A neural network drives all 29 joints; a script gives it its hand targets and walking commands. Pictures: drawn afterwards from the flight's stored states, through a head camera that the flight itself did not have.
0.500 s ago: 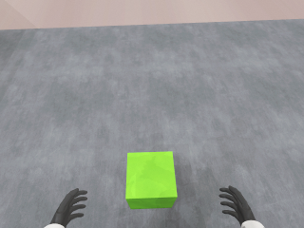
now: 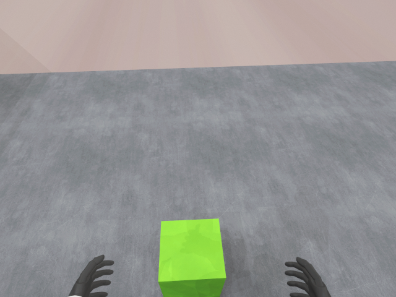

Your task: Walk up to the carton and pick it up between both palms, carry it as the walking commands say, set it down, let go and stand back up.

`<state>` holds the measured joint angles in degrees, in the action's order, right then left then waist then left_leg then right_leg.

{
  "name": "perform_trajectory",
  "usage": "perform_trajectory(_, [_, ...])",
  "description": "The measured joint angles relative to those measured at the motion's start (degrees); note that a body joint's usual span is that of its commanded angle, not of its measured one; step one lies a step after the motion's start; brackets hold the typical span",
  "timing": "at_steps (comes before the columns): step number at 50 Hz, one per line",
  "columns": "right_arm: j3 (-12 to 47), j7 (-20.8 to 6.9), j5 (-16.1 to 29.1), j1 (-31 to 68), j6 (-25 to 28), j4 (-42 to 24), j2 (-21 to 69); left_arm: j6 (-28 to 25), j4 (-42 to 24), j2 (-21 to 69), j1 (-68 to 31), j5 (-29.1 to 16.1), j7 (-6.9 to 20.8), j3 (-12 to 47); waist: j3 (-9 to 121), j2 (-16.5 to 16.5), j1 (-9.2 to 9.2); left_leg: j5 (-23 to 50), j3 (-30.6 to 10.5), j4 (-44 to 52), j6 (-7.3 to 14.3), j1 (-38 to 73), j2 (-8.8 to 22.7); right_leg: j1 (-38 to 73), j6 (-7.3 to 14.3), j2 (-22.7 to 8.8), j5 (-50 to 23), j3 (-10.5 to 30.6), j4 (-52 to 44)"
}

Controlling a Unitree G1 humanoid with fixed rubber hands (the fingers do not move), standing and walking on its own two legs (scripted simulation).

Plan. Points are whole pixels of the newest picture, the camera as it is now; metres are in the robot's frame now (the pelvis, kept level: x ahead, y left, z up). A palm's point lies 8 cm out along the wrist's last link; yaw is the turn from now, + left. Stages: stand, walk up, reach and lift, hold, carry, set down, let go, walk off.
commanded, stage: stand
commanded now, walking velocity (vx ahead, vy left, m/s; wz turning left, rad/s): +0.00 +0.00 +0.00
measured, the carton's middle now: (191, 260) +0.42 +0.02 -0.62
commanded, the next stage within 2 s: none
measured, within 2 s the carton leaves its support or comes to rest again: neither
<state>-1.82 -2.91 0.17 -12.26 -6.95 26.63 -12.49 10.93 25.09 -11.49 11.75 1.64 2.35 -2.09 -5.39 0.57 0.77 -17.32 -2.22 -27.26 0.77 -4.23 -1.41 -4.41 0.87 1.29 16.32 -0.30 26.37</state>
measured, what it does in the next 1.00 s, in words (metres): stands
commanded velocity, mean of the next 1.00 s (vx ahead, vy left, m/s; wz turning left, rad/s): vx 0.00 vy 0.00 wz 0.00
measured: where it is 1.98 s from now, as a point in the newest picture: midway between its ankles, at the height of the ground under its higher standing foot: outside the picture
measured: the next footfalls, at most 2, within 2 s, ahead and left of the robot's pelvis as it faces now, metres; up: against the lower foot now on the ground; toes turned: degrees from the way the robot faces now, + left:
none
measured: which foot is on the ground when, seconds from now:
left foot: down 0.00-1.00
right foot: down 0.00-1.00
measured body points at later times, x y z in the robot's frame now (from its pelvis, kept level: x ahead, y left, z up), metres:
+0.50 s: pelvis +0.00 +0.01 +0.00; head +0.00 +0.01 +0.45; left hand +0.12 +0.29 -0.11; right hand +0.11 -0.28 -0.10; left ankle -0.02 +0.11 -0.74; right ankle -0.02 -0.11 -0.74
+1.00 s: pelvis -0.02 +0.01 +0.01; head -0.03 +0.01 +0.46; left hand +0.08 +0.30 -0.12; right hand +0.06 -0.29 -0.11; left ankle -0.02 +0.11 -0.74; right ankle -0.02 -0.11 -0.74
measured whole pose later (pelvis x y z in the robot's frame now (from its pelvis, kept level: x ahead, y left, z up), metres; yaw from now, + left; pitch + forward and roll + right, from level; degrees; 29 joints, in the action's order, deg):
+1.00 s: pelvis -0.02 +0.01 +0.01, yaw -1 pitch -3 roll +0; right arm -2.1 1.7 -0.4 -11.7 1.2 53.7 -18.2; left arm -1.2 53.8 -18.4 12.0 0.5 -2.1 -1.6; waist -1.7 -0.3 0.2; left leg -13.2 -0.9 -22.7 1.3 -6.1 -1.8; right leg -7.0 0.1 0.8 12.2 1.1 22.6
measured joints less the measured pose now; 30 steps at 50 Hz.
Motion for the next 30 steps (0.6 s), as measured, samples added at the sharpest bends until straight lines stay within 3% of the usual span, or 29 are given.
perform_trajectory(4, [-1.11,1.80,-1.23,0.68,4.11,7.60,-1.82,-6.08,7.42,-2.27,-0.48,-0.82,-1.70,-1.40,3.35,-0.32,-0.40,-0.67,0.06,-1.38,-0.03,-2.97,0.02,-2.94,-0.15,0.03,0.60,0.03,1.25])
perform_trajectory(9, [-2.66,2.76,-1.54,0.29,6.81,12.32,-4.16,-9.70,12.72,-4.83,0.44,-0.63,-2.46,-2.77,4.67,-0.63,-0.50,-0.77,0.28,-1.34,0.06,-4.03,0.08,-3.99,-0.22,0.10,0.50,0.26,1.03])
perform_trajectory(30, [-1.02,4.48,-1.04,-0.03,8.00,21.25,-4.61,-11.88,22.87,-5.60,0.58,-0.67,-4.33,-0.47,4.40,-0.77,-0.52,1.15,1.03,1.50,0.51,-2.80,-0.36,-3.28,-0.71,-0.40,-1.22,1.06,-1.06])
